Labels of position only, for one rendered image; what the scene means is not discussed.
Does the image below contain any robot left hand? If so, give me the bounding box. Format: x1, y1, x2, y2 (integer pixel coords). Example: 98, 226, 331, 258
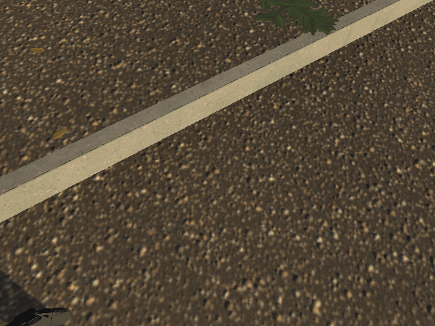
6, 308, 71, 326

